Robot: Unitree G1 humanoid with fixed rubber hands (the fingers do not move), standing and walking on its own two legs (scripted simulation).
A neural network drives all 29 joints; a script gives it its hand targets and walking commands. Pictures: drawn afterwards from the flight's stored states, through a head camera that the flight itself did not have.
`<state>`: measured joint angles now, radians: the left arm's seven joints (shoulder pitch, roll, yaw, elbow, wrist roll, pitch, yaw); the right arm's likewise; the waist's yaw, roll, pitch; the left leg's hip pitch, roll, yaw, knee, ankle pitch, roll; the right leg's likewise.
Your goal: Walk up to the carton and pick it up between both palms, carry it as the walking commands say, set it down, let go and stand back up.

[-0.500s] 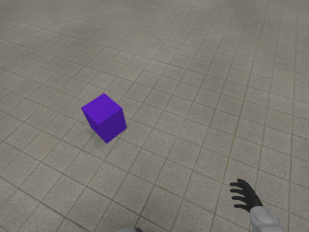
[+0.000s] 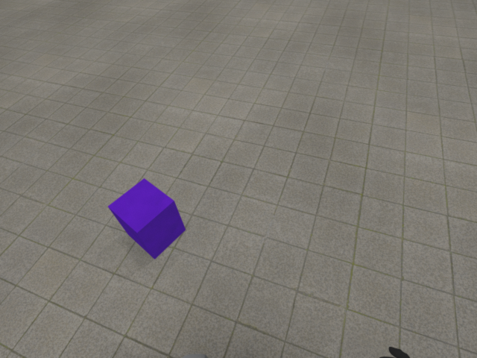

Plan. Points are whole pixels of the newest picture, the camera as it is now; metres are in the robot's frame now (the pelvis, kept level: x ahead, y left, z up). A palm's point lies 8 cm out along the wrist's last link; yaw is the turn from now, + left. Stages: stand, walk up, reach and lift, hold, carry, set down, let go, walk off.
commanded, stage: walk up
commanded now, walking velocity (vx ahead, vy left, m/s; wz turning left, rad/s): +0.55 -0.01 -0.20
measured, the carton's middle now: (149, 218) +0.79 +0.47 -0.65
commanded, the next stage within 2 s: none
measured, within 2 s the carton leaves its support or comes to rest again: neither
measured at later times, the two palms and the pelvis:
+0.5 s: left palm (83, 352) +0.16 +0.31 -0.12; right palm (371, 307) +0.23 -0.23 -0.13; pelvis +0.08 +0.02 -0.01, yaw +10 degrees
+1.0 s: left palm out of the picture +0.04 +0.30 -0.13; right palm (258, 193) +0.50 -0.03 -0.10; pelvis +0.22 +0.09 -0.01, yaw +23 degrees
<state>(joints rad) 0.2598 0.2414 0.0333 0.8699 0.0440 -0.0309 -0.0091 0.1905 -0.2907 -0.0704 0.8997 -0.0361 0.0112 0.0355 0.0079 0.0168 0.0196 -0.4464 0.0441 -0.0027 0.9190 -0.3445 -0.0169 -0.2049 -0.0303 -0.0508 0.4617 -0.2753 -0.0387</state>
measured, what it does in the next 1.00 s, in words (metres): walks ahead, turning left: left foot, then right foot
